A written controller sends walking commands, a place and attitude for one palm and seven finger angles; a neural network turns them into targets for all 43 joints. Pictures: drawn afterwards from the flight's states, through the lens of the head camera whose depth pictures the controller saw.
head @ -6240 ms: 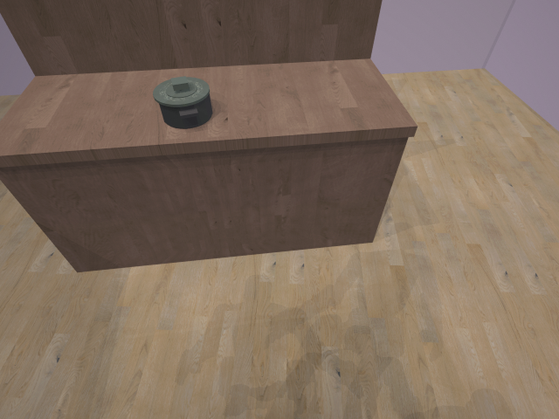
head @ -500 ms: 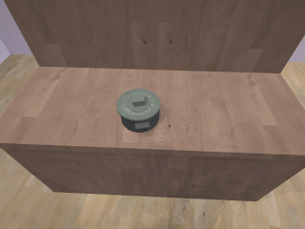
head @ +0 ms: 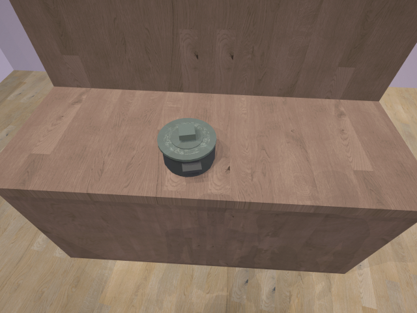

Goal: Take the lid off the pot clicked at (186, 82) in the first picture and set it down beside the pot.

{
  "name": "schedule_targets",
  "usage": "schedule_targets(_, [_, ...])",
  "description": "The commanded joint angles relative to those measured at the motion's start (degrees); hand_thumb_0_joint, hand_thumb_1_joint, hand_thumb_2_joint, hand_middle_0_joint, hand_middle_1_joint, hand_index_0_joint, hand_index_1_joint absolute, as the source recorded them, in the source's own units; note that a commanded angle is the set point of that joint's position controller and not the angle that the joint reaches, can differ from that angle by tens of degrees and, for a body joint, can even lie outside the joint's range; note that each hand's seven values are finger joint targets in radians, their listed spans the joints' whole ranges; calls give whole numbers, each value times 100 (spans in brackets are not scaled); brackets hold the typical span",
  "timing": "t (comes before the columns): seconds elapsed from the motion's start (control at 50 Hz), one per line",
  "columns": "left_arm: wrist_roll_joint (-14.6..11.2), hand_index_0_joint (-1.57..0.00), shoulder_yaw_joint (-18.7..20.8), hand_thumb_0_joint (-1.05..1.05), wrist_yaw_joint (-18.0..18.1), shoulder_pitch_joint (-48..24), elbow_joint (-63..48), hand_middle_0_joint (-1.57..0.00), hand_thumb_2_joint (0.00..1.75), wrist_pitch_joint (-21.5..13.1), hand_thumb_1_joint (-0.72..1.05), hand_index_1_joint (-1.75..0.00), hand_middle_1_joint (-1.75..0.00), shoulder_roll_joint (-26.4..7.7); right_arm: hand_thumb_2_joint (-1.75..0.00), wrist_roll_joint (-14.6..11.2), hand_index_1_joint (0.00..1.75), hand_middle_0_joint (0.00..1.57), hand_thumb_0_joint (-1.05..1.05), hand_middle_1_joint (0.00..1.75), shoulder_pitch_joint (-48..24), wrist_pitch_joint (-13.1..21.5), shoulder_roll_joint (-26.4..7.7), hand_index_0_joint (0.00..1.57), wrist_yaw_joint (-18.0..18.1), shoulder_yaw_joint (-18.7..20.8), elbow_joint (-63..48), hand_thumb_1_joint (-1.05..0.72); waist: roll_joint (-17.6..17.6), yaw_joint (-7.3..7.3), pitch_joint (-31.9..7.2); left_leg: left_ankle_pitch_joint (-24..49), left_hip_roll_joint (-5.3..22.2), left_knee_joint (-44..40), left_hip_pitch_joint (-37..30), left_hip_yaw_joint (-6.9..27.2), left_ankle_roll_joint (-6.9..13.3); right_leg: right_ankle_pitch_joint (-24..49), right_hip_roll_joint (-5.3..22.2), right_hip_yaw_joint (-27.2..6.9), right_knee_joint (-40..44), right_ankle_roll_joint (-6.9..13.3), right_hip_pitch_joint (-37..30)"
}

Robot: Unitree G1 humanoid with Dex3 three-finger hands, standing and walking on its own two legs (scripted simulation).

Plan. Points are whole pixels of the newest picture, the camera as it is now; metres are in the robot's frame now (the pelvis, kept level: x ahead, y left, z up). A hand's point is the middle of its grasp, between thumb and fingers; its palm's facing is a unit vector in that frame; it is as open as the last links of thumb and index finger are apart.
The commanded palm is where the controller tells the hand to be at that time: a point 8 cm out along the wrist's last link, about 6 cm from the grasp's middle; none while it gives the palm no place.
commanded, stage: look again from close up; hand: left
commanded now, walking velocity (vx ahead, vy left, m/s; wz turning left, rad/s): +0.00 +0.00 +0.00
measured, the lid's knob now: (186, 131) +0.57 +0.10 -0.01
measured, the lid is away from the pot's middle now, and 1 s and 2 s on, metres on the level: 0.00 0.00 0.00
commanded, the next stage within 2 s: shuffle to correct the standing spot in 0.54 s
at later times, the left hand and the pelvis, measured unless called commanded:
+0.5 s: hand out of the picture -0.03 +0.15 -0.18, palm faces +0.03 -0.99 -0.15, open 7.3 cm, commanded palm none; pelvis -0.01 +0.00 +0.00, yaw -1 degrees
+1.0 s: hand out of the picture -0.02 +0.15 -0.18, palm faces +0.05 -0.99 -0.15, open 7.3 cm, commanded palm none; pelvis +0.03 +0.00 -0.01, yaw +0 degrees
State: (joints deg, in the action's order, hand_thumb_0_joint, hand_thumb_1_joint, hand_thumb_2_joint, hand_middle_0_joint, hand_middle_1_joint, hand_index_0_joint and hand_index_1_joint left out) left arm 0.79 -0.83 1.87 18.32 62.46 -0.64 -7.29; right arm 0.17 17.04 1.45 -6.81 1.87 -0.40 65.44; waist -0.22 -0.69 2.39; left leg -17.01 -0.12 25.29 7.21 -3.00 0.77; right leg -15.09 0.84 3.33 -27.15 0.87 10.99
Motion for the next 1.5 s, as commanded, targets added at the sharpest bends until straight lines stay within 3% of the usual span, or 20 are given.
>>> schedule_targets(0.0, [-9, -20, 80, 0, 58, 493, -106, -20, 90, -84, 90, -30, -30, -544, -90, 4, 30, 20, 0, 30, 450, 36, -401, 20, 20, 58, -98, -90, 11, 17, 262, 992, 561, -442, 235, 477, 115, 896, 585, -616, 539, 207, 168])
schedule_targets(0.62, [5, -20, 79, 0, 67, 681, -80, -20, 90, -77, 90, -30, -30, -368, -90, -15, 30, 20, 0, 30, 651, 65, -231, 20, 25, 58, -56, -90, 12, -2, 320, 866, 576, -490, 421, 480, 161, 705, 544, -610, 519, 179, 231])
schedule_targets(0.7, [43, -20, 116, 0, 31, 663, -105, -20, 90, -43, 90, -30, -30, -364, -90, 30, 30, 20, 0, 30, 718, 24, -264, 20, 4, 101, -57, -90, 20, 30, 511, -481, 553, -631, 596, 534, 233, -632, 413, -550, 479, 201, 517])
schedule_targets(0.76, [76, -20, 134, 0, -6, 650, -173, -20, 90, -28, 90, -30, -30, -309, -90, 46, 30, 20, 0, 30, 734, 17, -346, 20, -3, 141, -105, -90, 287, 35, 662, -1207, 709, -919, 849, 818, 361, -834, 254, -344, 181, 198, 642])
schedule_targets(0.84, [78, -20, 133, 0, -30, 834, -122, -20, 90, -93, 90, -30, -30, -262, -90, 34, 30, 20, 0, 30, 714, 74, -313, 20, 0, 157, -156, -90, 184, -31, 659, -738, 743, -782, 936, 889, 463, -316, 238, -307, -4, 256, 482])
schedule_targets(0.96, [35, -20, 198, 0, 14, 1065, 21, -20, 90, -179, 90, -30, -30, -367, -90, 41, 30, 20, 0, 30, 785, 175, -172, 20, 45, 135, -120, -90, -438, 0, 216, 956, 405, 307, 693, 240, 305, 1075, 607, -700, 18, 486, 24])
schedule_targets(1.02, [20, -20, 219, 0, 43, 1042, 36, -20, 90, -210, 90, -30, -30, -358, -90, 30, 30, 20, 0, 30, 874, 216, -195, 20, 84, 144, -24, -90, -161, 79, -120, 1879, 508, 441, 337, 233, 276, 2129, 571, -514, -380, 520, -113])
schedule_targets(1.08, [9, -20, 232, 0, 55, 990, 32, -20, 90, -218, 90, -30, -30, -360, -90, 19, 30, 20, 0, 30, 867, 202, -271, 20, 119, 178, 22, -90, 114, 96, -156, 2648, 617, 599, 170, 319, 306, 2503, 504, -375, -600, 490, -43])
schedule_targets(1.14, [-3, -20, 260, 0, 61, 1015, 50, -20, 90, -208, 90, -30, -30, -397, -90, 18, 30, 20, 0, 30, 749, 172, -290, 20, 138, 211, -8, -90, -49, 55, -94, 2721, 612, 767, 307, 292, 304, 2739, 500, -378, -596, 508, -173])
schedule_targets(1.26, [17, -20, 332, 0, 92, 947, 45, -20, 90, -159, 90, -30, -30, -584, -90, 16, 30, 20, 0, 30, 469, 140, -241, 20, 131, 236, -82, -90, -381, 66, -64, 1617, 342, 981, 768, 20, 173, 3608, 810, -616, -538, 693, -566])
schedule_targets(1.3, [11, -20, 292, 0, 81, 572, -65, -20, 90, -143, 90, -30, -30, -500, -90, 42, 30, 20, 0, 30, 701, 135, -339, 20, 139, 242, 37, -90, 281, 264, -28, 2378, 620, 421, 50, 376, 320, 3006, 519, -235, -1024, 479, 133])
schedule_targets(1.32, [7, -20, 272, 0, 69, 343, -167, -20, 90, -161, 90, -30, -30, -393, -90, 63, 30, 20, 0, 30, 958, 134, -481, 20, 153, 274, 115, -90, 758, 379, -93, 3184, 986, 184, -338, 896, 557, 2127, 246, 90, -1490, 300, 594])
schedule_targets(1.34, [-15, -20, 252, 0, 54, 99, -314, -20, 90, -169, 90, -30, -30, -317, -90, 81, 30, 20, 0, 30, 1156, 120, -656, 20, 156, 324, 159, -90, 1187, 437, 25, 4227, 1477, -116, -664, 1513, 918, 242, -4, 337, -1896, 167, 1164])
schedule_targets(1.36, [-14, -20, 251, 0, 54, -104, -395, -20, 90, -148, 90, -30, -30, -273, -90, 108, 30, 20, 0, 30, 1087, 77, -755, 20, 159, 319, 170, -90, 1256, 383, 262, 5307, 1841, -198, -787, 1737, 1150, -1372, 11, 295, -2103, 160, 1619])
schedule_targets(1.38, [-21, -20, 275, 0, 46, -119, -417, -20, 90, -112, 90, -30, -30, -301, -90, 124, 30, 20, 0, 30, 865, 46, -754, 20, 159, 287, 106, -90, 1022, 241, 273, 5814, 1851, -10, -698, 1528, 1170, -1738, 95, 205, -1883, 191, 1469])
schedule_targets(1.4, [-25, -20, 281, 0, 34, -4, -381, -20, 90, -84, 90, -30, -30, -290, -90, 111, 30, 20, 0, 30, 601, 46, -743, 20, 159, 266, 16, -90, 994, 69, 267, 6086, 1626, 255, -422, 1150, 988, -1451, 156, 216, -1247, 191, 949])
schedule_targets(1.42, [-31, -20, 318, 0, 26, 365, -284, -20, 90, -106, 90, -30, -30, -333, -90, 66, 30, 20, 0, 30, 334, 48, -744, 20, 168, 246, -91, -90, 837, -181, 166, 5998, 1306, 780, -191, 877, 713, -548, 130, 208, -388, 181, 305])
schedule_targets(1.44, [-33, -20, 389, 0, 35, 1010, -90, -20, 90, -143, 90, -30, -30, -504, -90, 4, 30, 20, 0, 30, 91, 38, -710, 20, 182, 265, -229, -90, 166, -414, -10, 5076, 844, 1620, 409, 535, 407, 1796, 245, -218, 112, 231, -616])
schedule_targets(1.46, [-11, -20, 461, 0, 89, 1477, 100, -20, 90, -192, 90, -30, -30, -852, -90, -55, 30, 20, 0, 30, 54, 36, -565, 20, 163, 257, -365, -90, -880, -438, -238, 2467, 336, 2499, 1536, 31, 77, 4661, 1077, -1162, 188, 557, -1570])
schedule_targets(1.48, [-12, -20, 356, 0, 99, 1495, 180, -20, 90, -191, 90, -30, -30, -879, -90, -92, 30, 20, 0, 30, -58, 0, -375, 20, 136, 245, -385, -90, -1119, -375, -276, -1408, 3, 3117, 1820, 5, -54, 6085, 1868, -1569, 442, 1100, -1610])
